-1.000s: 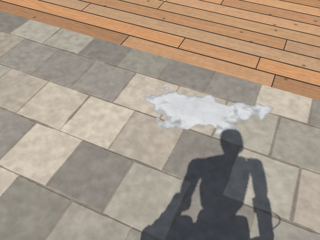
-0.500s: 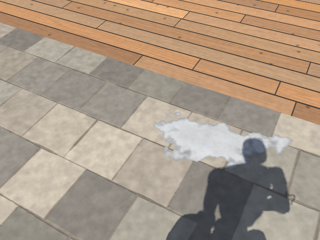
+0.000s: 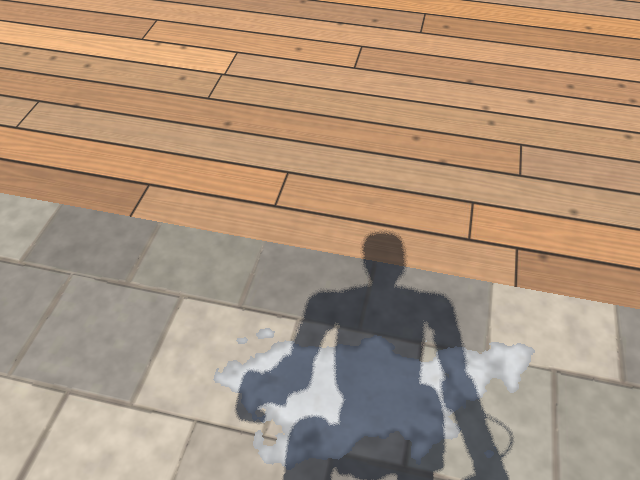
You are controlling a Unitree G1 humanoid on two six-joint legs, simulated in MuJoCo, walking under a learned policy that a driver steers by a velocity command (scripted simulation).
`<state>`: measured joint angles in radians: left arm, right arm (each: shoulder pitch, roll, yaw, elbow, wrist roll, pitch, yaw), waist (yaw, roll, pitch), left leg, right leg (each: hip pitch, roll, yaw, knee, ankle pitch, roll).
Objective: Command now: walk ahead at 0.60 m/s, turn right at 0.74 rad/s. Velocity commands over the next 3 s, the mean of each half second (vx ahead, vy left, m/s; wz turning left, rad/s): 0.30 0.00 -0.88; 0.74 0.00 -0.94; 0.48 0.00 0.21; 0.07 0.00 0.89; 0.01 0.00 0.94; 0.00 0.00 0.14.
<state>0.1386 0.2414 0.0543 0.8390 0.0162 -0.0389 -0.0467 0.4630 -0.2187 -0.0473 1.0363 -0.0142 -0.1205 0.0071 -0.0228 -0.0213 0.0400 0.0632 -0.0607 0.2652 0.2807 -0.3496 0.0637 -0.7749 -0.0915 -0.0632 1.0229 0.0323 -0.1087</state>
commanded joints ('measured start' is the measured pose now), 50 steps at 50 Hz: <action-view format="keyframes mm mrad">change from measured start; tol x32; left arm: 1 -20 -37 -30 -58 5 -10 -18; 6 445 227 94 7 -48 2 -3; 12 2 193 58 -216 -37 -25 19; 50 -288 84 -21 -383 28 29 -69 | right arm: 1 -90 -91 5 -88 14 -33 -31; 25 -507 -141 -30 -470 41 57 -28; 50 114 -189 -19 -205 -32 19 -15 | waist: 1 65 46 106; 9 73 -148 -419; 50 -106 119 151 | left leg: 1 -268 187 41 -12 1021 -73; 5 -198 239 -37 466 1326 -139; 6 -310 163 -35 858 895 -157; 7 -594 -34 -75 1243 -224 -148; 8 -764 -54 -326 1468 -330 -144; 28 -216 39 -433 158 138 -88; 31 21 452 -1144 -137 -635 108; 50 40 318 -168 -207 372 2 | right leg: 1 278 108 -170 -291 147 8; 6 864 117 23 -511 277 -96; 8 1026 -124 534 -425 938 -307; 9 1074 -209 709 -567 671 -399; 11 795 -130 684 -724 123 -325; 21 552 112 490 -585 215 -72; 29 215 165 547 -312 -794 -18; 38 -118 79 160 303 -215 91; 50 -121 73 -16 -158 -186 7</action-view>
